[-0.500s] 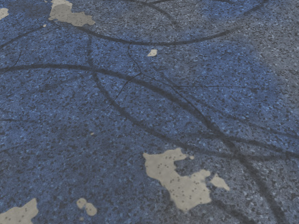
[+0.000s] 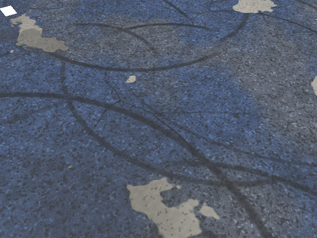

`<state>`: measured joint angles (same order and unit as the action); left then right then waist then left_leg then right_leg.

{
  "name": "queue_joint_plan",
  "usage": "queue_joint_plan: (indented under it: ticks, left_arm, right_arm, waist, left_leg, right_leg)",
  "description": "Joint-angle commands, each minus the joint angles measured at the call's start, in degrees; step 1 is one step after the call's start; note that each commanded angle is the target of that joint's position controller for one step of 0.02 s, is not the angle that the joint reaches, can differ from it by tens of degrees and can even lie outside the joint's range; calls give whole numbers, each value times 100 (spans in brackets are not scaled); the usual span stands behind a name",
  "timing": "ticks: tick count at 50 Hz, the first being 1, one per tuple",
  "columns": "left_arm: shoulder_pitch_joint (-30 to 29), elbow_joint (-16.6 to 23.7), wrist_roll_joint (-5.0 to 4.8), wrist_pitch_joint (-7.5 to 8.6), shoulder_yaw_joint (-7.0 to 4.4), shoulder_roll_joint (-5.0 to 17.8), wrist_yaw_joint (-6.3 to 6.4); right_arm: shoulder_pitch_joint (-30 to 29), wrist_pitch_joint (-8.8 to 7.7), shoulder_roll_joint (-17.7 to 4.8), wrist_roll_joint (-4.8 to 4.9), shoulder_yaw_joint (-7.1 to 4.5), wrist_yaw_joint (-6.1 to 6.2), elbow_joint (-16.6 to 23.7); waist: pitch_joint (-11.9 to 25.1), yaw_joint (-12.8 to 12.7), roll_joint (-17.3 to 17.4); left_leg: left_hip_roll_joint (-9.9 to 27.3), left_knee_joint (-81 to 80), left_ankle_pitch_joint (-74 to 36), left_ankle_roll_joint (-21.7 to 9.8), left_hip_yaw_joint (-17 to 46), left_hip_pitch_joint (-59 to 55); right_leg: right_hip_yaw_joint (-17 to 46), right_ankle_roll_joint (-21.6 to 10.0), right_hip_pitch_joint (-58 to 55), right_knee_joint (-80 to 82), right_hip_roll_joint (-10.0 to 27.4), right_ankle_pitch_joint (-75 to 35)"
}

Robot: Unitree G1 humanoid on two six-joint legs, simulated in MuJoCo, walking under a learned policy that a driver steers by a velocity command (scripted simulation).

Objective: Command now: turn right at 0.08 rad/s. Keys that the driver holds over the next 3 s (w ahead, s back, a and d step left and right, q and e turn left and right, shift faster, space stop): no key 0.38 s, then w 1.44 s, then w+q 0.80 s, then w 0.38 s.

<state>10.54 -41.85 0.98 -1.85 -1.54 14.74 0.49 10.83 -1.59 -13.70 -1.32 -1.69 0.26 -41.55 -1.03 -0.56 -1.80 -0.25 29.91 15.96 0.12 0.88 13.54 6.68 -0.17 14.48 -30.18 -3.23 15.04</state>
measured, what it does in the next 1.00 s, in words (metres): walks ahead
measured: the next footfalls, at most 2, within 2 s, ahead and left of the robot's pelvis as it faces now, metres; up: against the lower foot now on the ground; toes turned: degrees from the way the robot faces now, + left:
left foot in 1.14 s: +0.47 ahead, +0.11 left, +0.00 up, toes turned +1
right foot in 1.68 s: +0.77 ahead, -0.13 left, +0.00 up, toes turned -2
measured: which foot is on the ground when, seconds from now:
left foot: down 0.00-0.68, up 0.70-1.00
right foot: down 0.00-1.00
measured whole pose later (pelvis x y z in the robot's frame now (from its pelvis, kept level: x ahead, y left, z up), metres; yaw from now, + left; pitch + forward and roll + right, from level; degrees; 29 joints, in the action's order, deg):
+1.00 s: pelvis +0.19 -0.03 +0.01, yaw +0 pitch +2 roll +0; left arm 25.5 -52.5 -0.5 4.2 -1.2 13.0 0.2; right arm 4.6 -4.7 -16.0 1.1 -1.9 -2.1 -40.8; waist -0.9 -5.1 2.8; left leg 4.8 37.6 -0.9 0.2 0.0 37.6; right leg -0.5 -2.5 -4.5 -10.0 -2.4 16.1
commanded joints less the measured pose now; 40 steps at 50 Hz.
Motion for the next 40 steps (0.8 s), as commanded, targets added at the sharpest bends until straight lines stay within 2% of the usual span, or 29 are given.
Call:
queue_joint_plan:
  ticks: [1,8,19,20,21,22,23,24,25,26,27,29,31,32,33,34,35,36,37,39,40]
  left_arm:
    - [-106,298,-21,97,-202,636,21]
    - [36,56,-40,146,-209,541,58]
    - [170,-309,-55,111,-226,550,170]
    - [258,-389,-57,100,-215,502,179]
    - [285,-442,-81,91,-220,499,189]
    - [297,-461,-116,107,-237,514,192]
    - [178,-391,-136,164,-232,481,182]
    - [-1,-277,-167,265,-220,422,156]
    - [-247,-159,-210,384,-213,415,121]
    - [-383,-108,-243,477,-230,456,80]
    - [-388,-99,-256,548,-243,485,31]
    - [-276,-157,-276,653,-229,454,-75]
    - [243,-465,-228,713,-245,379,-142]
    - [669,-689,-198,702,-295,422,-152]
    - [1134,-838,-211,680,-352,517,-138]
    - [1761,-907,-216,685,-438,857,-78]
    - [2126,-881,-184,716,-567,1577,-116]
    - [1799,-830,-131,777,-462,1231,-134]
    - [1418,-711,-152,821,-358,903,-130]
    - [996,-592,-120,813,-259,715,-149]
    - [967,-584,-91,779,-206,598,-147]
  right_arm:
    - [-135,-104,-759,30,-164,53,394]
    - [-106,-52,-655,49,-108,57,388]
    - [-11,-76,-586,69,-64,20,115]
    - [79,-69,-568,64,-57,25,43]
    - [115,-50,-642,86,-80,37,-1]
    - [175,-26,-799,127,-133,59,-29]
    - [343,-21,-919,166,-166,87,-83]
    - [552,-36,-1062,199,-203,110,-148]
    - [652,-64,-1181,212,-244,136,-197]
    - [712,-110,-1224,191,-265,156,-224]
    - [712,-148,-1218,180,-273,155,-227]
    - [499,-149,-1193,259,-275,123,-165]
    - [168,-93,-1215,347,-281,86,-111]
    - [228,-70,-1118,320,-258,76,-131]
    - [222,-83,-917,277,-191,64,-120]
    - [42,-128,-488,191,-52,22,14]
    - [45,-253,-371,243,-27,51,332]
    - [65,-335,-793,400,-141,63,304]
    - [67,-388,-934,456,-182,21,272]
    - [18,-445,-901,291,-208,-35,157]
    - [-20,-442,-870,243,-218,-90,147]
  waist:
    - [162,33,494]
    - [229,74,108]
    - [152,30,163]
    - [262,27,210]
    - [159,42,317]
    - [-31,84,529]
    - [-278,159,811]
    - [-496,222,1088]
    - [-790,285,1157]
    - [-882,326,1096]
    - [-802,323,1061]
    - [-578,211,942]
    - [-267,-130,842]
    - [-77,-278,762]
    - [99,-473,620]
    - [240,-727,-314]
    - [335,-710,-1533]
    - [22,-545,-892]
    - [-370,-387,-570]
    - [-467,-217,-280]
    - [-431,-170,-297]
  left_leg:
    - [515,-613,-432,-219,533,-90]
    - [382,-437,-720,-246,405,-230]
    - [289,-532,-819,-233,335,-142]
    - [254,-618,-284,-250,320,-174]
    - [237,-731,576,-327,383,-115]
    - [343,-919,1634,-508,641,-66]
    - [726,-1289,2535,-784,1249,-90]
    - [1317,-1769,3180,-1126,2063,-181]
    - [1785,-2052,3260,-1409,2707,-69]
    - [1962,-2139,2949,-1534,2926,-131]
    - [2009,-2136,2553,-1541,2881,-367]
    - [1725,-2071,1751,-1313,2218,-488]
    - [1149,-1741,938,-1030,1239,205]
    - [934,-1385,770,-928,957,530]
    - [748,-857,639,-763,704,900]
    - [237,840,532,-377,113,1612]
    - [-331,2488,1553,-147,-47,2850]
    - [17,3455,1738,-227,454,3392]
    - [305,3690,1108,-363,556,3728]
    - [607,3409,158,-406,416,3639]
    - [702,3202,-168,-366,352,3416]
  right_leg:
    - [289,-122,49,350,351,-552]
    - [345,-47,-40,368,389,-887]
    - [348,-1,-331,364,424,-1143]
    - [259,-5,-387,360,349,-694]
    - [99,-35,-245,243,204,58]
    - [-131,-71,114,-27,26,954]
    - [-335,-78,635,-410,-46,1356]
    - [-563,-76,1111,-898,-10,1274]
    - [-562,-107,1412,-1224,220,1122]
    - [-432,-155,1671,-1518,411,1203]
    - [-383,-211,1855,-1648,540,1381]
    - [-512,-312,1446,-1009,612,1311]
    - [-985,-272,-203,101,265,-76]
    - [-1122,-178,-982,260,55,-454]
    - [-928,-192,-1641,309,147,-358]
    - [574,-539,-2271,1042,1150,441]
    - [3172,-1514,-2683,1912,2411,1393]
    - [3574,-1840,-2340,2084,2659,2191]
    - [2972,-1645,-2184,2085,2428,2268]
    - [1879,-1239,-1926,2154,1953,1010]
    - [1404,-1099,-1776,2201,1752,314]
